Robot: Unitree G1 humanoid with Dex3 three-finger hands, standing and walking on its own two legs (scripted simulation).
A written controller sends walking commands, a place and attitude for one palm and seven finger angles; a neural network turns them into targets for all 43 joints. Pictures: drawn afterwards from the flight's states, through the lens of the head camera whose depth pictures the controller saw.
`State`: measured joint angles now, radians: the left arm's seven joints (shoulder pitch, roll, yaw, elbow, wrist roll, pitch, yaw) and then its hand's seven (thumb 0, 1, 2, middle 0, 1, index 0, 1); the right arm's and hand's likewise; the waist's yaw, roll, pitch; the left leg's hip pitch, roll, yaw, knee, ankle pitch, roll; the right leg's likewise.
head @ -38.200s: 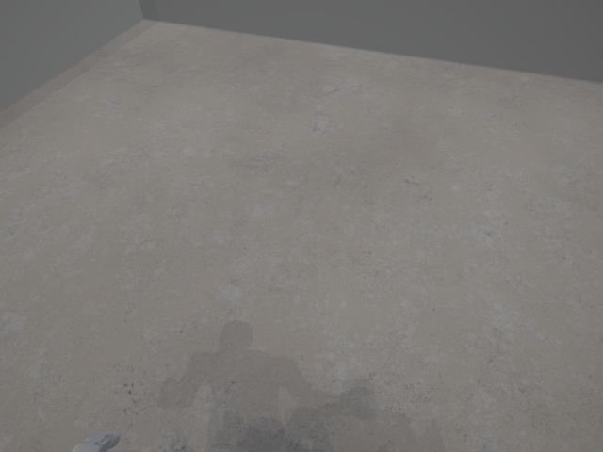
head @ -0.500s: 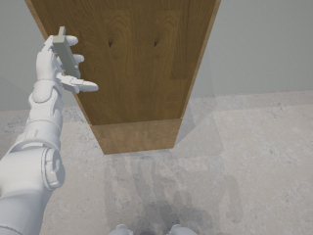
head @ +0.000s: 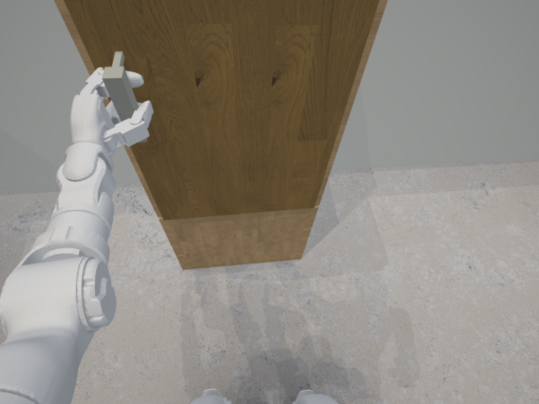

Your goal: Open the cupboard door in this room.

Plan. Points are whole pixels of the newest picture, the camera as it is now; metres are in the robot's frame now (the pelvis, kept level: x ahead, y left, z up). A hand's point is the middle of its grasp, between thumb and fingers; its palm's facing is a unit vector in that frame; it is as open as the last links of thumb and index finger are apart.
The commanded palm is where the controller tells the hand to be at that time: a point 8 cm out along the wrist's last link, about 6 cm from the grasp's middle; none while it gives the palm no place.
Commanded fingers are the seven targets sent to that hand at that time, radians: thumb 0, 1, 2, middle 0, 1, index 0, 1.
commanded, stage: close the thumb around the handle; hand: left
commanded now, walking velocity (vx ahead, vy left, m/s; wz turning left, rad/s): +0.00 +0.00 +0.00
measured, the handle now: (129, 98) +0.56 +0.18 +0.12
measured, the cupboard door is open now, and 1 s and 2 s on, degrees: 1 28 39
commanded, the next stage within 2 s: pull the door open along its arc in 0.14 s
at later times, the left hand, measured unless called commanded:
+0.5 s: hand (140, 128) +0.49 +0.15 +0.12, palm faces +0.04 -1.00 +0.01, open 6.1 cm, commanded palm +0.44 +0.20 +0.12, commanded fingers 0.00 0.90 0.90 -0.40 -1.35 -0.40 -1.35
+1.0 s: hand (190, 210) +0.35 +0.08 +0.12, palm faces +0.36 -0.93 +0.05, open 6.4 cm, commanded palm +0.29 +0.12 +0.12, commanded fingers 0.00 0.90 0.90 -0.40 -1.35 -0.40 -1.35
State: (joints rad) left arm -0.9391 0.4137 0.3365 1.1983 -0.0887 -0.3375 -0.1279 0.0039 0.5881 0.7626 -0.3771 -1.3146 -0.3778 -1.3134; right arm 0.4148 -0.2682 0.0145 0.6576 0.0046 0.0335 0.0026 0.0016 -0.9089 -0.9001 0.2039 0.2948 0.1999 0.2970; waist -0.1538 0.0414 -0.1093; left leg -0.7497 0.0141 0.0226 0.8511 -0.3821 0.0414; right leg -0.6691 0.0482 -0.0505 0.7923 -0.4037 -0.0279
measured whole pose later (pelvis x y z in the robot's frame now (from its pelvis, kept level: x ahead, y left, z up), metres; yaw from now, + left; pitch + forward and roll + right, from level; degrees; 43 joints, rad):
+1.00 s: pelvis +0.00 -0.01 +0.02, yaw +2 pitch +6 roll +0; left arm -0.18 -0.10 -0.07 0.21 0.00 -0.03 0.48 0.01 0.63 0.76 -0.33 -1.32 -0.35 -1.30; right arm 0.15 -0.19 0.01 0.55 -0.03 0.07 0.01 0.01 -0.91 -0.90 0.20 0.29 0.20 0.30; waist 0.00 0.04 -0.11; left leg -0.48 -0.01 0.01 0.74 -0.35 0.02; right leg -0.42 0.03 -0.05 0.72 -0.40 -0.04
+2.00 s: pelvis +0.00 -0.03 +0.01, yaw +4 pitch +2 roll +0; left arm 0.01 -0.09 -0.29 0.03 0.04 0.03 0.59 0.00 -0.33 0.37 -0.31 -1.17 -0.30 -1.17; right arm 0.15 -0.18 0.01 0.58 -0.03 0.08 0.02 0.01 -0.91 -0.90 0.20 0.29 0.20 0.30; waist 0.00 0.06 -0.07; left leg -0.43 -0.02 -0.03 0.73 -0.34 0.00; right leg -0.36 0.03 -0.10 0.73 -0.42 -0.07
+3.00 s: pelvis -0.01 -0.02 +0.02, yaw +1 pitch +1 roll +0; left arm 0.24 0.05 -0.24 -0.13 -0.06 -0.09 0.12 -0.01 -0.50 0.30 -0.21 -0.33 -0.20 -0.32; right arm 0.21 -0.20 0.05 0.49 0.00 0.05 0.00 0.01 -0.91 -0.90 0.20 0.29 0.20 0.30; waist 0.00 0.04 -0.05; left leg -0.38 -0.01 0.02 0.69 -0.33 0.02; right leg -0.33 0.03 -0.05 0.69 -0.38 -0.05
